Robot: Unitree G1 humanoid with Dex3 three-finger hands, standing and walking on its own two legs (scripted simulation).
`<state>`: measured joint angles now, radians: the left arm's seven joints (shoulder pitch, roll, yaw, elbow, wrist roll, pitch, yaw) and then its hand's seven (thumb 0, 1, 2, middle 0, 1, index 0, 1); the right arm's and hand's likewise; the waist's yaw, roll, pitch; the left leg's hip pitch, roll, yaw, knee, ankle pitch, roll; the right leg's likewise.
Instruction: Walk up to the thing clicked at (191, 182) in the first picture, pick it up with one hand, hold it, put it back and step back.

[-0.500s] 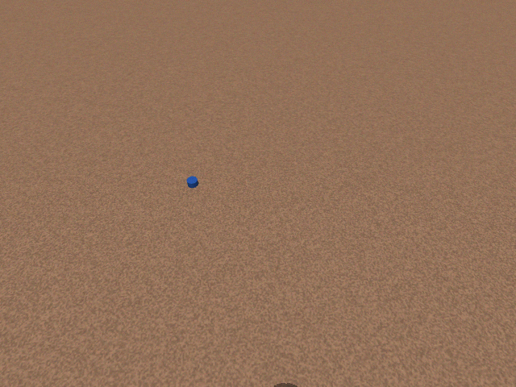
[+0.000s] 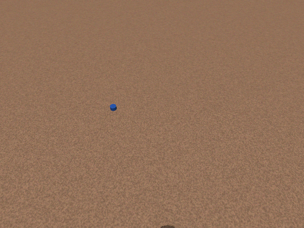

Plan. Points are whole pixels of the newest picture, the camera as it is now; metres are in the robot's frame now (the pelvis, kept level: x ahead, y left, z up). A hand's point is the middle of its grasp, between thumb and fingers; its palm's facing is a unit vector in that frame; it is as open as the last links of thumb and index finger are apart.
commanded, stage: stand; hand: left
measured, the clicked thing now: (113, 107) +1.23 +0.37 -0.77
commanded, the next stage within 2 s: walk up in 0.62 s
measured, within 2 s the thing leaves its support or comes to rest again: neither
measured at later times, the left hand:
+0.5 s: hand out of the picture +0.08 +0.25 -0.16, palm faces -0.02 -0.94 -0.34, open 7.3 cm
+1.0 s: hand out of the picture +0.09 +0.37 -0.18, palm faces +0.07 -0.92 -0.39, open 7.3 cm
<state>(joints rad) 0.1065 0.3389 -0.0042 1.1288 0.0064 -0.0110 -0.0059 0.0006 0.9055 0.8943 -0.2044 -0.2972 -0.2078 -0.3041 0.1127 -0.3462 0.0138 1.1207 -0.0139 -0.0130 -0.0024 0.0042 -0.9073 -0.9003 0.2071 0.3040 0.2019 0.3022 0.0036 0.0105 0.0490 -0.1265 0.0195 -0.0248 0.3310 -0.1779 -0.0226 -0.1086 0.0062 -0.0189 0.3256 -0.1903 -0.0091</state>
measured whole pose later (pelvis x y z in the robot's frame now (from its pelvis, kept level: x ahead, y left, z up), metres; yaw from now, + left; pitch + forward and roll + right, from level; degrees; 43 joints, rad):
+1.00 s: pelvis +0.09 +0.07 -0.03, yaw +6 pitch -2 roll +0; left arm 0.27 0.46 0.08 0.99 0.03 -0.01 -0.05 0.00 0.91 0.89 -0.20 -0.30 -0.21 -0.30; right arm 0.26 -0.43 -0.11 0.94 -0.04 -0.06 0.07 0.00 -0.91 -0.90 0.21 0.30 0.20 0.30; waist -0.01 -0.05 0.06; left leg -0.35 0.04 0.04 0.66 -0.27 0.01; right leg -0.23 -0.07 0.01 0.95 -0.52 -0.05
